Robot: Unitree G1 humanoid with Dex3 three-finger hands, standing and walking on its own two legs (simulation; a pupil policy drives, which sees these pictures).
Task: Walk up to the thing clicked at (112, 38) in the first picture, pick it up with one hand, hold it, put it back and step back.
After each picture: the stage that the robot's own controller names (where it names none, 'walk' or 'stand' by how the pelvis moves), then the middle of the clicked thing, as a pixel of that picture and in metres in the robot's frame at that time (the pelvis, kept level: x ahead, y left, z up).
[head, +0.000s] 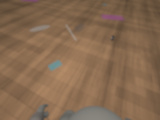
stand; (112, 38) +1.91 -0.60 -0.72
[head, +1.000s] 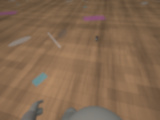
walk; (96, 38) +1.85 -0.09 -0.69
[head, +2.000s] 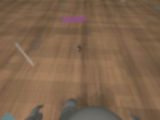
walk; (79, 48) +1.31 +0.26 -0.71
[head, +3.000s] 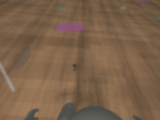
walk; (74, 67) +0.84 +0.21 -0.69
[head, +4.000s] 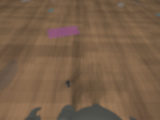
walk; (68, 83) +0.50 +0.24 -0.70
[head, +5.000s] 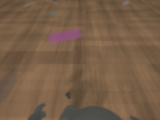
stand; (68, 95) +0.33 +0.25 -0.70
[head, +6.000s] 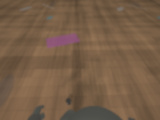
stand; (68, 101) +0.30 +0.22 -0.72
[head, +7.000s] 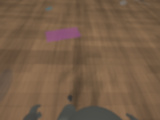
stand; (69, 98) +0.28 +0.16 -0.71
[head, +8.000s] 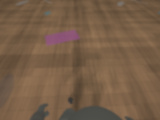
stand; (70, 100) +0.27 +0.18 -0.72
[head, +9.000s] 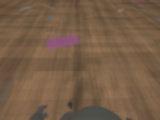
stand; (70, 105) +0.26 +0.17 -0.73
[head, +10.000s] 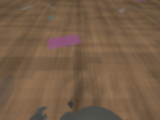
stand; (70, 104) +0.27 +0.17 -0.73
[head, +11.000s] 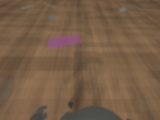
stand; (70, 105) +0.26 +0.17 -0.73
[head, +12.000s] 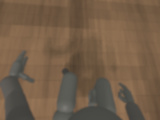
go down; (65, 72) +0.33 +0.19 -0.41
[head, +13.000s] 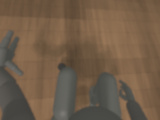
go down; (62, 67) +0.35 +0.21 -0.30
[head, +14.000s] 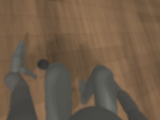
close in; (43, 65) +0.33 +0.24 -0.22
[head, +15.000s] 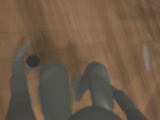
close; (32, 63) +0.34 +0.24 -0.21
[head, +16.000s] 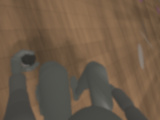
close; (28, 62) +0.34 +0.25 -0.21
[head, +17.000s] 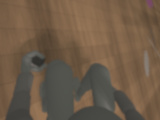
lift; (37, 62) +0.32 +0.24 -0.20
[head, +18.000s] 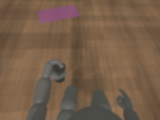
lift; (59, 72) +0.30 +0.19 +0.00
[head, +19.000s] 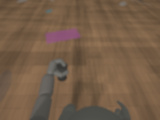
hold; (62, 71) +0.32 +0.18 +0.02
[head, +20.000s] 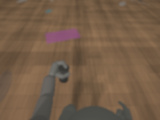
hold; (63, 73) +0.31 +0.17 +0.01
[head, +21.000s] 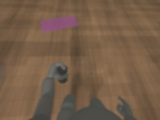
crouch; (62, 74) +0.31 +0.17 -0.04
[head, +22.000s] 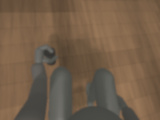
lower; (50, 56) +0.40 +0.23 -0.12
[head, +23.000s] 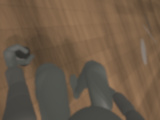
lower; (23, 56) +0.38 +0.27 -0.22
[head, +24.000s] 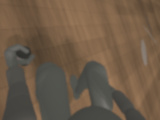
lower; (24, 56) +0.38 +0.27 -0.21
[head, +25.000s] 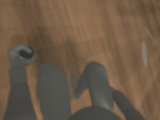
lower; (26, 56) +0.37 +0.26 -0.22
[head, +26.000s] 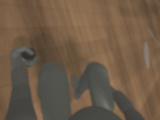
lower; (28, 57) +0.36 +0.26 -0.22
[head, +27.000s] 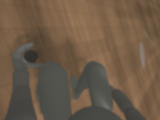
open; (29, 59) +0.36 +0.25 -0.22
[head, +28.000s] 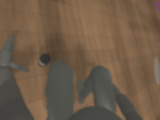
stand; (44, 60) +0.35 +0.24 -0.24
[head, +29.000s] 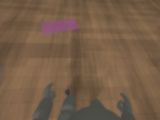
stand; (67, 92) +0.31 +0.17 -0.61
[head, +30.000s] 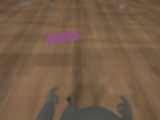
stand; (69, 100) +0.30 +0.18 -0.66
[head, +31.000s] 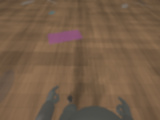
stand; (70, 99) +0.30 +0.18 -0.67
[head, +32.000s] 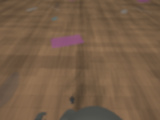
walk; (72, 100) +0.33 +0.17 -0.72
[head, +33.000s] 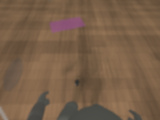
walk; (77, 82) +0.43 +0.12 -0.70
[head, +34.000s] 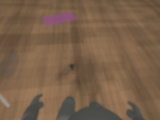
walk; (71, 67) +0.67 +0.21 -0.70
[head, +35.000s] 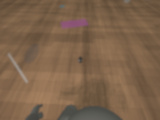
stand; (80, 59) +0.98 +0.18 -0.70
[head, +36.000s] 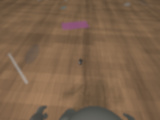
stand; (80, 61) +0.97 +0.15 -0.72
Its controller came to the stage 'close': yes
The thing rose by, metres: 0.71
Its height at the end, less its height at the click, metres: +0.00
